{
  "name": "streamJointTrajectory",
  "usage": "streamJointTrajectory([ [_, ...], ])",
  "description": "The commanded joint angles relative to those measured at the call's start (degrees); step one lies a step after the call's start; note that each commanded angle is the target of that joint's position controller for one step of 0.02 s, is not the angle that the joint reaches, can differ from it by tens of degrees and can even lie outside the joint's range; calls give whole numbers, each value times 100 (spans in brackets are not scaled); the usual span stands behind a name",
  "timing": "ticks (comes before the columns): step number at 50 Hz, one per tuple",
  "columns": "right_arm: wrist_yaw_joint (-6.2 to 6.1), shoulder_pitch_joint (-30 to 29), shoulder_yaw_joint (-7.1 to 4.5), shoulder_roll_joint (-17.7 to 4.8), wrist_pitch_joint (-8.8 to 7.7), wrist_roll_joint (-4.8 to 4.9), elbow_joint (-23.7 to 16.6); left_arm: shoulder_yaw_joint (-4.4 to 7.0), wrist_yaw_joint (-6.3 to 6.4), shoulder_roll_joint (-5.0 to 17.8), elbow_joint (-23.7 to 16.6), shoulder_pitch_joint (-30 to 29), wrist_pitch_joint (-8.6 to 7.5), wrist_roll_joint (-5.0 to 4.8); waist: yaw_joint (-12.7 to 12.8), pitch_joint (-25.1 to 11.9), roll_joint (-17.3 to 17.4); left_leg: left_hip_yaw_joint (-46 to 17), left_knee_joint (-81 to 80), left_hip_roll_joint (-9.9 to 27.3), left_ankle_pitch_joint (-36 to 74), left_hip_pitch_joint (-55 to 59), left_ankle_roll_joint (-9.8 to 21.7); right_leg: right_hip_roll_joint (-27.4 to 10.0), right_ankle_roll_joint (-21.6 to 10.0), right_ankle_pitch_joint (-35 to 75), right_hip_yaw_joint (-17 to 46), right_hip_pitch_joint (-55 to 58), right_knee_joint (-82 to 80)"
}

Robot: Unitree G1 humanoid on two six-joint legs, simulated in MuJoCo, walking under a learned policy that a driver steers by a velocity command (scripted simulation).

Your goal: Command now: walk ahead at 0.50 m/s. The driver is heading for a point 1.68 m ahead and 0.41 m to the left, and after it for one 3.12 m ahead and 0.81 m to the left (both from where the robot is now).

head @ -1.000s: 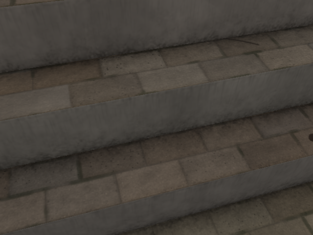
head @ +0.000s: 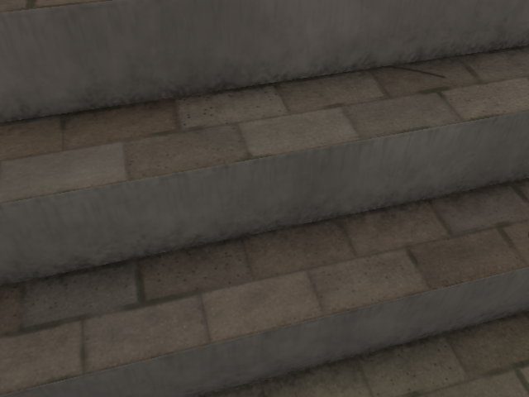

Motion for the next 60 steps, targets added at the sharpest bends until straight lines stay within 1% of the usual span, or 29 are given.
streamJointTrajectory([
  [1, -19, -413, -136, -713, -71, 4, -317, 123, 16, 634, -340, -443, -75, -3, -1, -464, 39, -676, 39, 1168, 1705, 12, -190, -674, -120, 1060, 510, 229, 37],
  [60, -27, -417, -156, -687, -70, 1, -348, 162, 21, 612, -331, -439, -64, -1, 10, -462, 35, -714, 49, 1144, 1698, -8, -191, -678, -108, 1072, 490, 263, 33],
])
